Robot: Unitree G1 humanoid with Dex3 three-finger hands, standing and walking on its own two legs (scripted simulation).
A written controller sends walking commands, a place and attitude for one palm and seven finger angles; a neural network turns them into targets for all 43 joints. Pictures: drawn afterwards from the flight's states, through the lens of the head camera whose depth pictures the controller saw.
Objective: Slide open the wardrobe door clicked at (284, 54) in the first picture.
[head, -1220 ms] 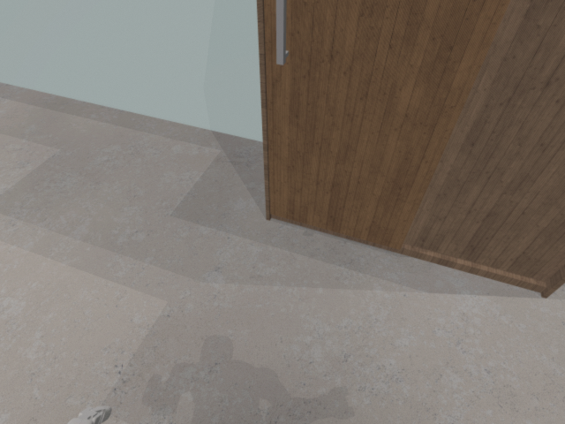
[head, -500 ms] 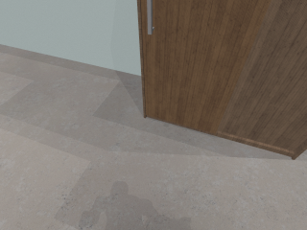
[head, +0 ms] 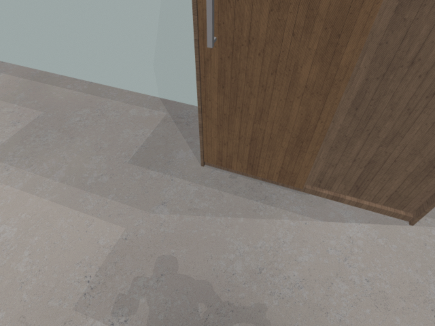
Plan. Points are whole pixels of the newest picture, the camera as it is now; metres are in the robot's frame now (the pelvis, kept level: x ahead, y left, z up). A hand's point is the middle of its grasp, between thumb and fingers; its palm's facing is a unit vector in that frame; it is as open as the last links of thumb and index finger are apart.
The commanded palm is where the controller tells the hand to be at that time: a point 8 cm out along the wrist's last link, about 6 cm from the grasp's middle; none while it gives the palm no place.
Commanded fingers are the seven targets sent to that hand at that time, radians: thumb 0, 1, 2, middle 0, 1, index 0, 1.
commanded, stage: look at it before walking up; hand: left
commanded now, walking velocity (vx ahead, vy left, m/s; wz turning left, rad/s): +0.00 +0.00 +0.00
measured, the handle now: (212, 16) +1.08 +0.08 +0.12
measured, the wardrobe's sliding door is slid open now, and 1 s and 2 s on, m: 0.00 0.00 0.00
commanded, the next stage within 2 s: walk to a spot facing it in 0.22 s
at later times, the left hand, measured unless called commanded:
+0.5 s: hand out of the picture +0.08 +0.25 -0.16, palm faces +0.03 -0.94 -0.33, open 7.4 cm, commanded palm none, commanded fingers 0.00 0.90 0.90 -0.20 -0.30 -0.20 -0.30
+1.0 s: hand out of the picture +0.10 +0.28 -0.17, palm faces +0.31 -0.93 -0.19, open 7.4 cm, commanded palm none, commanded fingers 0.00 0.90 0.90 -0.20 -0.30 -0.20 -0.30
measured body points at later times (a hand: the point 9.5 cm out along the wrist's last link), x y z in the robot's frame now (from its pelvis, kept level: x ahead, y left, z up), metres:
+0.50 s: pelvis +0.00 +0.00 +0.00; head +0.01 +0.00 +0.45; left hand +0.07 +0.30 -0.14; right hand +0.09 -0.28 -0.14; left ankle +0.00 +0.13 -0.74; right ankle +0.00 -0.11 -0.75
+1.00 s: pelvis +0.11 +0.08 +0.00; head +0.12 +0.09 +0.45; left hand +0.09 +0.33 -0.16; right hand +0.12 -0.15 -0.15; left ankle +0.04 +0.14 -0.75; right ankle +0.20 -0.05 -0.67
